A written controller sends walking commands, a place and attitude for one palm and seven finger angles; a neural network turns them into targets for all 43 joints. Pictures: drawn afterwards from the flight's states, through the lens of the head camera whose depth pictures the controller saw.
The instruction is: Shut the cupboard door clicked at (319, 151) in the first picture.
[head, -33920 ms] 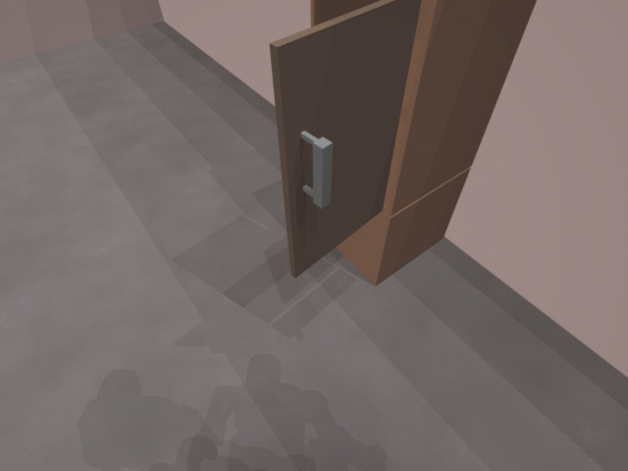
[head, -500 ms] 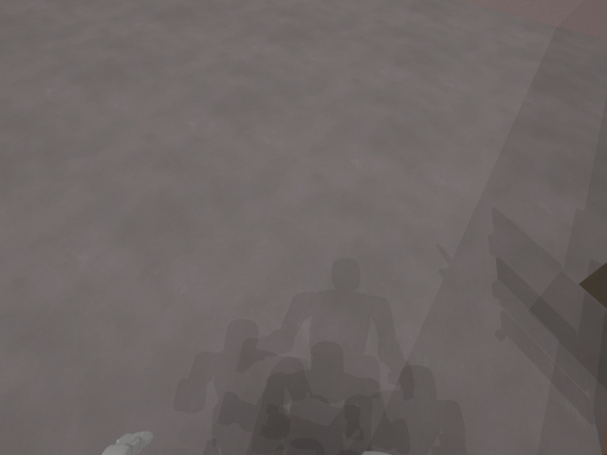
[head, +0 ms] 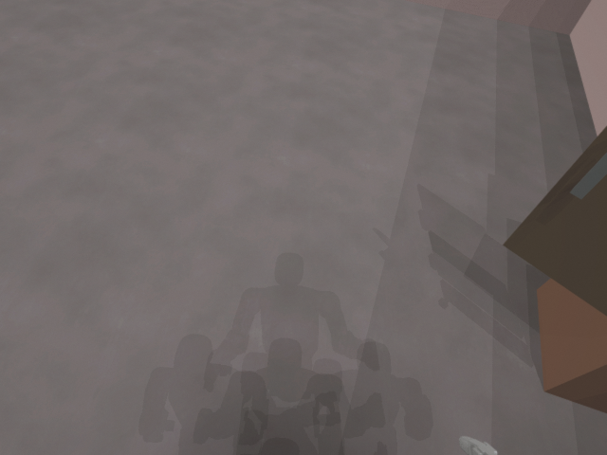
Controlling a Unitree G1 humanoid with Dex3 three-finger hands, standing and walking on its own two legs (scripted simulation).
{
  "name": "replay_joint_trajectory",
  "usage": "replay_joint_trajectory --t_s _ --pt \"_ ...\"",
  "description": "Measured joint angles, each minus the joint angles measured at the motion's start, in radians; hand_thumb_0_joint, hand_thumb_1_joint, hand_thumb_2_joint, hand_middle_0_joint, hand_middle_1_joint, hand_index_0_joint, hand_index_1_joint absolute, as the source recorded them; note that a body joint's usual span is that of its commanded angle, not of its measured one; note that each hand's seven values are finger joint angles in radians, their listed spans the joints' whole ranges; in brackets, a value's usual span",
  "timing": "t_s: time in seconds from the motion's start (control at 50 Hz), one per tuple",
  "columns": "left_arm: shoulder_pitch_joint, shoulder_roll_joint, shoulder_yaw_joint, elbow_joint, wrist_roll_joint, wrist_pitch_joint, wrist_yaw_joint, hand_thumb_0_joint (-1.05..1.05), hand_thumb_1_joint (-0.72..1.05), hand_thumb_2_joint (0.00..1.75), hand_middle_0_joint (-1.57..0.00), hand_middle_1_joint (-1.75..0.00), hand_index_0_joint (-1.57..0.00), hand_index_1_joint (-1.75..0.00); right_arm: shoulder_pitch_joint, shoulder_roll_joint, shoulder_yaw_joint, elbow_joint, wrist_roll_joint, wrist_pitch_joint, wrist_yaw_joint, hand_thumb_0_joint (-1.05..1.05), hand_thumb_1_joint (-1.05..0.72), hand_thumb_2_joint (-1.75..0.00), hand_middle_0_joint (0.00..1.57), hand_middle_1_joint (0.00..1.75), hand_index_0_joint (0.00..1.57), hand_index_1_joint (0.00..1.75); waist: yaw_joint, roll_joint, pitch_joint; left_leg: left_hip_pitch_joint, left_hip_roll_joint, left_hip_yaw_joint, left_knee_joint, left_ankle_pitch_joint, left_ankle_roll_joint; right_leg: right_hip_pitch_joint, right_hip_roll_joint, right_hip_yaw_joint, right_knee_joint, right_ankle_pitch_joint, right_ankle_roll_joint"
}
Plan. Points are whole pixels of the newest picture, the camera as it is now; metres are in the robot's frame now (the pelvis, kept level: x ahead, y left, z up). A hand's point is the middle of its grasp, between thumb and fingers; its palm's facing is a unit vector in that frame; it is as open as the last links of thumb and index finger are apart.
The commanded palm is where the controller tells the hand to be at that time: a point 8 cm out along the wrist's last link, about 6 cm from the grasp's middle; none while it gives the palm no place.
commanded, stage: turn to face it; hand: left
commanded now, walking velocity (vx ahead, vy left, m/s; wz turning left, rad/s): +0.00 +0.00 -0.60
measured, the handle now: (606, 162) +0.67 -0.54 +0.02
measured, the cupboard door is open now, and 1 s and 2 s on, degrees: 63 63 63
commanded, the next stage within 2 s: take the last steps up to it in 1.10 s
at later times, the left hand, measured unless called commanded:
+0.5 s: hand (216, 426) +0.17 +0.14 -0.14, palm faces -0.32 -0.90 -0.29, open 7.4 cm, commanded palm none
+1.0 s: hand (216, 416) +0.19 +0.14 -0.16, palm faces -0.51 -0.84 -0.19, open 7.4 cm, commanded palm none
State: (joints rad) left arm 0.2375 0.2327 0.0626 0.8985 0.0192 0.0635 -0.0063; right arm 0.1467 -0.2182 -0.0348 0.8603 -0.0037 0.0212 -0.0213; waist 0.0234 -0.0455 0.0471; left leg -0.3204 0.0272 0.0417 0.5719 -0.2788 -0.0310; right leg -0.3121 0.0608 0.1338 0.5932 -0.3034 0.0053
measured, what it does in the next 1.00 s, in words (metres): steps on the spot, turning right: right foot, then left foot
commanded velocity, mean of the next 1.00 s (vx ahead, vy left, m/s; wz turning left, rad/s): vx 0.00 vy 0.00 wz -0.52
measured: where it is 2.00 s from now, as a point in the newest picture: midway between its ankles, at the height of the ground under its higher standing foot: outside the picture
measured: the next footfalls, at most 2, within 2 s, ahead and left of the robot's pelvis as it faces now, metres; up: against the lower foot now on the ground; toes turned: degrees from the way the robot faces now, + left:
right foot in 0.42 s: +0.00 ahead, -0.14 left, +0.00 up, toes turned -21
left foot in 0.84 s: +0.12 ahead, +0.07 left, +0.00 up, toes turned -27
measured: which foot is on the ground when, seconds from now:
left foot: down 0.00-0.42, up 0.44-0.82, down 0.84-1.00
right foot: down 0.00-0.00, up 0.02-0.40, down 0.42-0.84, up 0.86-1.00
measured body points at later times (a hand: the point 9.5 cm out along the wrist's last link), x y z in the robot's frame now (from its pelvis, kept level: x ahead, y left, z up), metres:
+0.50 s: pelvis -0.01 -0.02 -0.01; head +0.01 -0.06 +0.44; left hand +0.19 +0.18 -0.12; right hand -0.06 -0.29 -0.16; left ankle +0.00 +0.11 -0.68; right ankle -0.04 -0.13 -0.73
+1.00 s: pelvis +0.01 +0.01 +0.01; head +0.06 +0.02 +0.46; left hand +0.22 +0.19 -0.15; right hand -0.05 -0.25 -0.11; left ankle +0.08 +0.09 -0.73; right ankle -0.08 -0.10 -0.65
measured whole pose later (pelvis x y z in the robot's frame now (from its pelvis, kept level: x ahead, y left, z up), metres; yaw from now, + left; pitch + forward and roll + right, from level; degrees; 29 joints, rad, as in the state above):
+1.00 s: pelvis +0.01 +0.01 +0.01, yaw -34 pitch +0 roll -2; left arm 0.20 0.27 0.08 0.91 0.03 0.08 -0.02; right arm 0.21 -0.19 0.00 0.87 -0.03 0.01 -0.03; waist 0.01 -0.04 0.06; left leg -0.26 0.08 0.09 0.51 -0.25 0.02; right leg -0.47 0.03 0.02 1.08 -0.46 0.04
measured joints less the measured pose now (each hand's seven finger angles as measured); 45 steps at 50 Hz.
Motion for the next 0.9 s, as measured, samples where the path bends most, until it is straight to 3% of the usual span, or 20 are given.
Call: replay_joint_trajectory --t_s 0.02,0.06,0.12,0.18,0.28,0.36,0.42,0.44,0.48,0.52,0.58,0.72,0.78,0.82,0.84,0.9 --pt "-0.003 0.010 0.005 0.005 -0.003 0.007 0.000 0.01 0.90 0.90 -0.20 -0.30 -0.20 -0.30 -0.002 0.009 0.006 -0.003 -0.005 -0.005 -0.001 0.01 -0.91 -0.89 0.20 0.30 0.20 0.30 0.002 -0.015 0.003 0.001 0.000 0.017 0.013 -0.002 0.028 -0.027 -0.002 -0.005 0.078 -0.079 0.005" --pt "-0.007 0.025 0.014 0.010 0.002 0.018 -0.003 0.01 0.91 0.90 -0.20 -0.30 -0.20 -0.30 0.004 0.021 0.021 -0.012 -0.016 -0.009 -0.002 0.01 -0.91 -0.89 0.20 0.30 0.20 0.30 0.005 -0.024 0.009 0.018 0.017 0.045 0.018 -0.020 0.052 -0.091 -0.003 -0.048 0.282 -0.183 0.017" --pt "-0.021 0.040 0.027 0.010 0.009 0.026 -0.016 0.01 0.91 0.90 -0.20 -0.30 -0.20 -0.30 0.025 0.031 0.032 -0.019 -0.023 -0.010 -0.008 0.01 -0.91 -0.89 0.20 0.30 0.20 0.30 0.000 -0.014 0.015 0.054 0.044 0.071 -0.026 -0.009 0.051 -0.157 -0.025 -0.107 0.498 -0.179 0.038" --pt "-0.036 0.045 0.032 -0.002 0.007 0.029 -0.025 0.01 0.91 0.90 -0.20 -0.30 -0.20 -0.30 0.043 0.032 0.033 -0.013 -0.025 -0.009 -0.010 0.01 -0.91 -0.89 0.20 0.30 0.20 0.30 -0.002 0.005 0.023 0.080 0.068 0.098 -0.064 0.009 0.050 -0.176 -0.055 -0.133 0.548 -0.147 0.053" --pt "-0.062 0.042 0.032 -0.015 0.007 0.034 -0.031 0.01 0.91 0.90 -0.20 -0.30 -0.20 -0.30 0.074 0.022 0.019 0.012 -0.025 -0.006 -0.005 0.01 -0.90 -0.89 0.20 0.30 0.21 0.30 -0.016 0.038 0.031 0.099 0.106 0.156 -0.069 0.003 0.039 -0.140 -0.096 -0.164 0.416 -0.133 0.058" --pt "-0.087 0.030 0.023 -0.022 0.007 0.027 -0.033 0.01 0.91 0.90 -0.19 -0.30 -0.20 -0.30 0.100 0.000 0.004 0.034 -0.027 0.000 0.004 0.01 -0.90 -0.89 0.20 0.30 0.21 0.30 -0.038 0.065 0.034 0.097 0.137 0.203 -0.023 -0.027 0.020 -0.072 -0.099 -0.194 0.244 -0.128 0.044" --pt "-0.092 0.026 0.010 -0.038 0.007 0.007 -0.035 0.01 0.91 0.90 -0.20 -0.30 -0.20 -0.30 0.129 -0.024 -0.009 0.045 -0.020 0.008 0.011 0.01 -0.90 -0.89 0.20 0.30 0.21 0.30 -0.048 0.077 0.022 0.072 0.162 0.233 0.068 -0.077 -0.006 0.026 -0.091 -0.213 0.026 0.012 0.013" --pt "-0.094 0.023 0.007 -0.040 0.010 -0.008 -0.030 0.01 0.91 0.90 -0.20 -0.30 -0.20 -0.30 0.132 -0.034 -0.014 0.051 -0.017 0.015 0.012 0.01 -0.90 -0.89 0.20 0.30 0.21 0.30 -0.044 0.081 0.017 0.041 0.162 0.216 0.144 -0.139 -0.017 0.027 -0.087 -0.204 0.013 -0.001 -0.002" --pt "-0.099 0.002 -0.006 -0.037 0.005 -0.024 -0.018 0.00 0.91 0.90 -0.20 -0.30 -0.20 -0.30 0.117 -0.059 -0.022 0.065 -0.012 0.043 0.007 0.01 -0.91 -0.89 0.20 0.30 0.20 0.30 -0.048 0.109 0.025 -0.040 0.132 0.111 0.346 -0.244 -0.026 0.008 -0.068 -0.192 0.053 -0.033 -0.024" --pt "-0.089 -0.014 -0.014 -0.037 0.003 -0.024 -0.007 0.00 0.91 0.90 -0.20 -0.30 -0.20 -0.30 0.104 -0.068 -0.027 0.069 -0.011 0.057 0.003 0.01 -0.91 -0.89 0.20 0.30 0.20 0.30 -0.050 0.113 0.024 -0.108 0.095 0.054 0.494 -0.233 -0.032 0.016 -0.060 -0.173 0.028 -0.023 -0.031" --pt "-0.071 -0.020 -0.019 -0.032 0.001 -0.023 0.002 0.00 0.91 0.90 -0.20 -0.30 -0.20 -0.30 0.081 -0.062 -0.025 0.059 -0.013 0.052 0.009 0.01 -0.91 -0.89 0.20 0.30 0.20 0.30 -0.049 0.091 0.020 -0.168 0.070 0.021 0.554 -0.148 -0.048 0.034 -0.051 -0.135 -0.042 0.027 -0.033" --pt "-0.043 -0.022 -0.024 -0.019 0.007 -0.023 -0.003 0.00 0.90 0.90 -0.20 -0.30 -0.20 -0.30 0.041 -0.035 -0.018 0.027 -0.010 0.037 0.013 0.01 -0.91 -0.89 0.20 0.30 0.20 0.30 -0.031 0.047 0.010 -0.153 0.043 -0.020 0.372 -0.111 -0.060 0.045 -0.024 -0.068 -0.104 0.071 -0.032" --pt "-0.030 -0.018 -0.019 -0.012 0.010 -0.017 -0.003 0.00 0.90 0.90 -0.20 -0.30 -0.21 -0.30 0.027 -0.023 -0.012 0.020 -0.004 0.030 0.009 0.01 -0.91 -0.89 0.20 0.30 0.20 0.30 -0.015 0.028 0.004 -0.095 0.020 -0.020 0.232 -0.121 -0.051 0.033 -0.014 -0.035 -0.088 0.066 -0.020" --pt "-0.021 -0.011 -0.013 -0.005 0.008 -0.009 -0.002 0.00 0.90 0.90 -0.20 -0.30 -0.21 -0.30 0.024 -0.016 -0.006 0.013 0.000 0.017 0.006 0.01 -0.91 -0.89 0.20 0.30 0.20 0.30 -0.011 0.016 -0.004 -0.030 0.005 -0.014 0.083 -0.057 -0.043 0.016 -0.006 -0.013 -0.058 0.052 -0.006" --pt "-0.014 -0.009 -0.011 -0.005 0.004 -0.003 -0.002 0.00 0.90 0.90 -0.20 -0.30 -0.21 -0.30 0.029 -0.017 -0.002 0.006 -0.001 0.006 0.005 0.01 -0.91 -0.89 0.20 0.30 0.20 0.30 -0.012 0.020 -0.014 0.005 0.009 -0.016 0.000 -0.026 -0.028 -0.001 0.006 -0.008 -0.032 0.039 0.002" --pt "-0.023 0.015 0.002 0.010 -0.001 0.016 -0.005 0.01 0.90 0.90 -0.20 -0.30 -0.20 -0.30 0.031 0.006 0.015 0.003 -0.015 -0.004 0.000 0.01 -0.91 -0.89 0.20 0.30 0.20 0.30 -0.012 -0.009 -0.002 0.009 0.012 0.017 0.012 -0.008 0.036 -0.085 0.002 -0.035 0.203 -0.149 0.008"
